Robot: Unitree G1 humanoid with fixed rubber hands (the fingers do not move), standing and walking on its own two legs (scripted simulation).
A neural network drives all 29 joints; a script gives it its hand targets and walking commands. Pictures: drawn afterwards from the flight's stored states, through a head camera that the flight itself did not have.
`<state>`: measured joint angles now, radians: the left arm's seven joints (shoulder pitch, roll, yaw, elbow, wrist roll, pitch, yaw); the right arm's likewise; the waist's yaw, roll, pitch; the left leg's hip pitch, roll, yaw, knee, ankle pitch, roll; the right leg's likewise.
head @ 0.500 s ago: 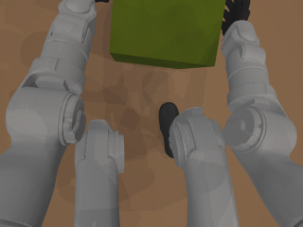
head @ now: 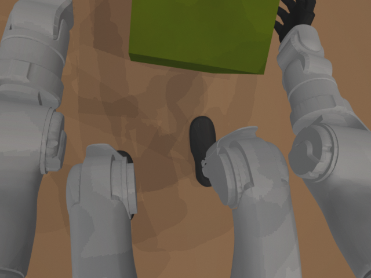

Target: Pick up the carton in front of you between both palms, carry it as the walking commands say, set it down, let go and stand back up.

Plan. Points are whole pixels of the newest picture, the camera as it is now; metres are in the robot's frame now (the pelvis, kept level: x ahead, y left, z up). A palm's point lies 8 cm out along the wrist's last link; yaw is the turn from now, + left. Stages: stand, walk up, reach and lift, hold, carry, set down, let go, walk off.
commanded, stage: set down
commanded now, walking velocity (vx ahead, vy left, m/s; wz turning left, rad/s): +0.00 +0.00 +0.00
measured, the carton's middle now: (190, 11) +0.52 -0.08 -0.26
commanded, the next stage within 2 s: let go in 1.10 s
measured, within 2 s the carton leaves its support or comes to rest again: neither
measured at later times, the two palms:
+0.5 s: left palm out of the picture +0.59 +0.12 -0.04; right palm (363, 5) +0.48 -0.25 -0.05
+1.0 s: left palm out of the picture +0.60 +0.13 +0.11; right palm out of the picture +0.48 -0.25 +0.10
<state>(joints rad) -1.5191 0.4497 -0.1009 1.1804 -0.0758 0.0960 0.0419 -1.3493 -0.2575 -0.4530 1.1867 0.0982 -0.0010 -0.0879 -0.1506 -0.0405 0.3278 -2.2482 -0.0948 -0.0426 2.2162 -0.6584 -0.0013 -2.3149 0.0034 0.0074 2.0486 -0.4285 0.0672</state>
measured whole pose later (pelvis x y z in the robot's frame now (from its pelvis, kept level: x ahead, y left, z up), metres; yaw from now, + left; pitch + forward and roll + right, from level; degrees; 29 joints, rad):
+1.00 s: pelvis +0.03 -0.01 +0.20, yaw +1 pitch +48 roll -1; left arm -1.26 0.41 0.11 0.99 0.02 0.21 -0.06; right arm -0.94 -0.10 -0.37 0.63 0.08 0.19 -0.14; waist -0.17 0.04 -0.08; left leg -1.78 -0.05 -0.04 1.45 -0.50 0.00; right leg -1.85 0.02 0.03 1.34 -0.32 0.03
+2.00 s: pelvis +0.14 -0.01 +0.39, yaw +1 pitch +7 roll -1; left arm 0.10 0.18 0.09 0.52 0.04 0.01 -0.01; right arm 0.23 -0.21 -0.02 0.40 0.04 0.03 0.07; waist -0.05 -0.01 0.03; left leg -0.28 -0.01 -0.05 0.50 -0.33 0.00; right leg -0.38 0.03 0.05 0.47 -0.21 0.01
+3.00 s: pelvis +0.13 -0.03 +0.39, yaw +2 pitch -2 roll +0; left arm 0.20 0.27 0.07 0.78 0.03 -0.01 0.03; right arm 0.24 -0.31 -0.06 0.73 -0.02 -0.01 -0.02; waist 0.01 0.06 0.03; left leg -0.13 0.00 -0.08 0.50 -0.35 -0.03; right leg -0.24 0.04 0.01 0.53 -0.27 -0.03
